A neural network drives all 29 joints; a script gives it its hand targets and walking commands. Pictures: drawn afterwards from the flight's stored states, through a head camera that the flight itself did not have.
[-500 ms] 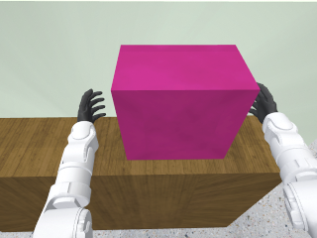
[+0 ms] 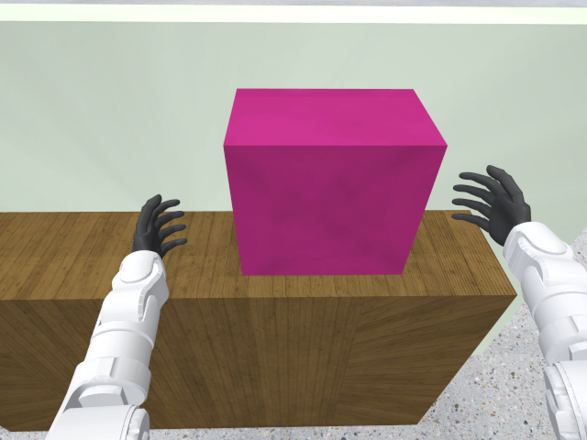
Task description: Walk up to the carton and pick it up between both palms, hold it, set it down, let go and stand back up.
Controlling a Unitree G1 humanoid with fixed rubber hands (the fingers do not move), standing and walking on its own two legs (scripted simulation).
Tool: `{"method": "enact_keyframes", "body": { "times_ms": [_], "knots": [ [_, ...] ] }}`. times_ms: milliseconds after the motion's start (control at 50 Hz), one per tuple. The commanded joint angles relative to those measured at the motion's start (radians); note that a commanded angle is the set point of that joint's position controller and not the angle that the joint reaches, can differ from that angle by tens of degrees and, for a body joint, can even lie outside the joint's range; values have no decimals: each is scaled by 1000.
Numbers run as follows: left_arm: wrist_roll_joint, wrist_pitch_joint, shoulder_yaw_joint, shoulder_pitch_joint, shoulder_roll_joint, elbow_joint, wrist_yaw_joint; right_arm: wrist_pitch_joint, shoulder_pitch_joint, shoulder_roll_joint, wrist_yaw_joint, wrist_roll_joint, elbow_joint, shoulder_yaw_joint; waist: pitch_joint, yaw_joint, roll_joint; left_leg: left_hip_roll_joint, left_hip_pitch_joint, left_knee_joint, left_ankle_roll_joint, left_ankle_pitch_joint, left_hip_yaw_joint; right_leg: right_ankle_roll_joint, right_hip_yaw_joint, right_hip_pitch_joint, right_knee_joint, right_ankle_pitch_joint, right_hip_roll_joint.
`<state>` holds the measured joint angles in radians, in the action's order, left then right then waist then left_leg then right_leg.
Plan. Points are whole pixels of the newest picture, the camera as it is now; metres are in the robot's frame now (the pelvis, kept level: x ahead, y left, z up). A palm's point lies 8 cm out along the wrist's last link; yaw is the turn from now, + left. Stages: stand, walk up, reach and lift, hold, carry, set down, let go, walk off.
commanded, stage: set down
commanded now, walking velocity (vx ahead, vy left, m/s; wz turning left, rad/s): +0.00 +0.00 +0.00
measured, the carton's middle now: (323, 186) +0.53 -0.03 +0.09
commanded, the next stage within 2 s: none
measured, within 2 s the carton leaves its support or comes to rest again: neither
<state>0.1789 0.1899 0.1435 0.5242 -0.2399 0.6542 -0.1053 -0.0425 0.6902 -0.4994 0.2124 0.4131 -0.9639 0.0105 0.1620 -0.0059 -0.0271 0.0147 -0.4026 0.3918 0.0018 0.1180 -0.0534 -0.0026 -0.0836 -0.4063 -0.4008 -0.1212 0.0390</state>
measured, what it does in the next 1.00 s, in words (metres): stands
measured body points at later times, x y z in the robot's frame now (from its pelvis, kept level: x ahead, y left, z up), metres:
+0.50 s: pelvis +0.05 +0.00 +0.00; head +0.04 +0.02 +0.45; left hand +0.33 +0.23 +0.08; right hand +0.35 -0.28 +0.09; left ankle +0.06 +0.12 -0.74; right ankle +0.06 -0.11 -0.74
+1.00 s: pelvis +0.03 +0.00 +0.00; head -0.04 +0.02 +0.45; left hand +0.24 +0.25 +0.06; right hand +0.25 -0.29 +0.09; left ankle +0.06 +0.12 -0.74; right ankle +0.06 -0.11 -0.74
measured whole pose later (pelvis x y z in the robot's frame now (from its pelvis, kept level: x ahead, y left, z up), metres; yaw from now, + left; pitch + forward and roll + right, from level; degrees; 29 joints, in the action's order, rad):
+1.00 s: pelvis +0.03 +0.00 +0.00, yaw +0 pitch -3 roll +0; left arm 0.15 0.28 0.11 -0.31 -0.20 -0.11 -0.08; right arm -0.11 -0.23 -0.50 0.22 0.41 -0.14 -0.14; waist 0.14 -0.01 -0.04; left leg 0.01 -0.17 0.39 0.00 0.18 -0.05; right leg 0.00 -0.08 -0.18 -0.40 -0.18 0.03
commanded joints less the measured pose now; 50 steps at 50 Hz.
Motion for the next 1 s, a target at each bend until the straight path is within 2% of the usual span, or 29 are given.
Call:
{"method": "enact_keyframes", "body": {
  "times_ms": [0, 20, 40, 60, 80, 120, 140, 180, 200, 260, 280, 300, 320, 400, 420, 440, 480, 500, 560, 580, 640, 740, 760, 800, 860, 880, 900, 940, 980],
  "knots": [
    [1, -38, -123, 309, -110, -160, -14, -5, 160, -217, 8, -13, 179, -35, 196, 31, -74, -48, 407, -3, -3, 207, 78, -67, 52, -99, 139, -367, -48],
    [-4, -35, -133, 311, -101, -194, -16, -2, 157, -241, 9, -17, 183, -59, 204, 13, -66, -43, 450, -3, 0, 224, 98, -73, 53, -123, 145, -367, -50],
    [-13, -23, -120, 272, -97, -192, -14, 0, 119, -221, 10, -5, 175, -37, 189, 32, -50, -42, 417, -14, 1, 217, 86, -67, 54, -82, 140, -333, -45],
    [-18, -15, -141, 216, -70, -243, -21, 8, 85, -248, 13, -17, 169, -85, 197, 9, -8, -24, 407, -53, 12, 238, 95, -59, 68, -29, 128, -266, -17],
    [-28, -7, -132, 162, -67, -302, -26, 19, 33, -249, 18, -9, 228, -90, 208, 27, 21, -12, 385, -77, 16, 206, 82, -55, 75, 38, 121, -181, 4],
    [-40, 5, -150, 73, -49, -337, -31, 32, -34, -265, 23, -23, 253, -120, 213, 5, 26, 10, 362, -106, 29, 198, 97, -40, 75, 116, 117, -96, 19],
    [-45, 21, -137, -21, -45, -356, -22, 37, -95, -266, 24, -10, 286, -107, 217, 16, 0, 6, 403, -103, 32, 143, 87, -42, 71, 131, 135, -65, 18],
    [-44, 55, -140, 26, -46, -387, -11, 30, -67, -266, 28, -14, 321, -145, 187, -1, 13, 1, 366, -111, 24, 201, 86, -42, 67, 105, 137, -113, 19],
    [-54, 65, -115, 14, -59, -352, -4, 24, -79, -233, 25, -10, 354, -114, 148, 28, -4, -13, 338, -108, 11, 189, 71, -43, 54, 109, 143, -144, 10],
    [-34, 57, -134, -80, -45, -565, -2, 48, -167, -246, 21, -21, 533, -156, 158, 12, -25, -9, 365, -100, 14, 142, 66, -41, 64, 136, 140, -83, 18],
    [-19, 50, -144, -155, -39, -634, -4, 61, -249, -253, 20, -20, 573, -171, 167, -4, -41, -3, 384, -97, 23, 66, 67, -46, 66, 155, 134, -6, 21],
    [-24, 42, -137, -143, -58, -677, -4, 62, -249, -255, 21, -7, 594, -167, 176, 4, -7, -8, 373, -84, 25, 33, 54, -47, 58, 161, 128, 13, 18],
    [-26, 44, -134, -288, -43, -754, -2, 71, -366, -263, 19, 8, 653, -159, 220, 14, -22, -7, 440, -69, 32, -90, 58, -47, 59, 208, 116, 125, 21],
    [-44, 66, -138, -479, -23, -847, 29, 64, -543, -256, 4, 30, 724, -160, 205, -26, -16, -21, 448, -41, 37, -237, 60, -55, 50, 271, 101, 281, 32],
    [-47, 66, -126, -541, -20, -861, 39, 67, -602, -242, 1, 38, 742, -138, 182, -15, -13, -25, 469, -42, 36, -278, 58, -53, 42, 285, 112, 316, 26],
    [-53, 67, -125, -499, -35, -894, 45, 60, -585, -250, -3, 39, 756, -156, 188, -36, 7, -29, 462, -42, 39, -276, 61, -54, 48, 281, 105, 311, 27],
    [-71, 81, -117, -573, -25, -896, 50, 51, -643, -255, -2, 32, 779, -178, 120, -26, 27, -25, 460, -54, 46, -264, 70, -61, 50, 251, 118, 260, 31],
    [-56, 74, -101, -608, -43, -938, 53, 56, -694, -244, -12, 25, 849, -190, 100, -26, -11, -24, 462, -63, 41, -268, 70, -57, 49, 258, 125, 268, 28],
    [-53, 76, -93, -660, -38, -983, 41, 45, -737, -252, -9, 18, 879, -212, 26, -19, 10, -23, 457, -84, 45, -225, 70, -71, 42, 218, 143, 189, 28],
    [-35, 70, -129, -714, -25, -1033, 42, 41, -792, -249, -6, 8, 916, -231, 37, -41, 1, -17, 473, -82, 44, -216, 76, -72, 48, 216, 150, 188, 30],
    [-46, 48, -113, -761, -46, -964, 43, 33, -861, -211, -3, 2, 976, -209, -28, 6, 13, -22, 456, -99, 40, -138, 60, -68, 29, 194, 177, 87, 18],
    [-26, 52, -151, -760, -25, -960, 34, -14, -897, -206, 11, -31, 997, -243, -178, -21, 20, 4, 389, -170, 32, 130, 82, -65, 31, 160, 198, -105, 10],
    [-24, 50, -134, -687, -53, -958, 22, -18, -830, -188, 14, -25, 1024, -233, -170, -4, 34, 0, 364, -164, 23, 205, 68, -59, 17, 142, 192, -178, -3],
    [-8, 58, -143, -681, -47, -933, 21, -39, -829, -177, 15, -36, 1023, -248, -224, -20, -11, 2, 347, -171, 10, 257, 71, -50, 19, 125, 203, -226, -10],
    [-21, 67, -111, -644, -80, -902, 23, -49, -804, -178, 8, -32, 1051, -238, -230, -15, -70, -49, 457, -62, 9, 230, 69, -90, -31, -54, 244, -352, -90],
    [-28, 74, -106, -649, -81, -900, 19, -64, -809, -170, 9, -30, 1042, -229, -254, -5, -42, -46, 438, -78, 10, 244, 58, -87, -24, -46, 242, -384, -81],
    [-26, 73, -105, -657, -77, -862, 27, -76, -818, -175, 8, -37, 998, -229, -272, -19, -87, -49, 483, -59, 9, 232, 69, -95, -26, -83, 252, -382, -100],
    [-47, 92, -118, -645, -61, -837, 33, -106, -805, -190, 18, -36, 923, -217, -292, -26, -74, -42, 522, -53, 7, 280, 96, -114, -13, -130, 248, -390, -108],
    [-56, 88, -107, -646, -77, -830, 49, -113, -835, -157, -1, -41, 962, -202, -285, -22, -102, -62, 622, -4, 12, 226, 89, -131, -33, -210, 281, -427, -143]
  ]
}}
